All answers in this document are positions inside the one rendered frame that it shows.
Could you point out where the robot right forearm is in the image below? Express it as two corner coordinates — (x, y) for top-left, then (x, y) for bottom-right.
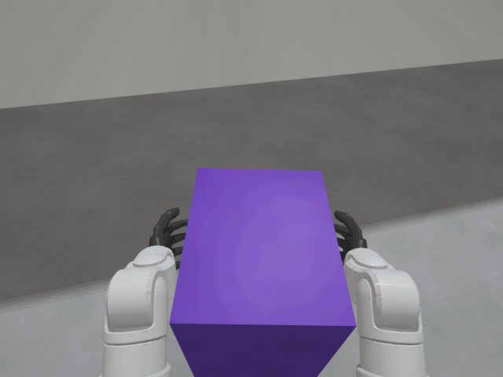
(343, 248), (430, 377)

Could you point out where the carton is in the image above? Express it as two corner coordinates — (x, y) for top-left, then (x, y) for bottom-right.
(169, 168), (357, 377)

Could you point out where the robot left hand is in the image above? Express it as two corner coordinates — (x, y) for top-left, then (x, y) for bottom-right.
(149, 207), (189, 269)

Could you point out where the robot left forearm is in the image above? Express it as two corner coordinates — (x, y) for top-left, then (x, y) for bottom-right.
(99, 246), (177, 377)

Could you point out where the robot right hand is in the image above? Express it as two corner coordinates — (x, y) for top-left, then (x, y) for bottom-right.
(334, 210), (367, 263)

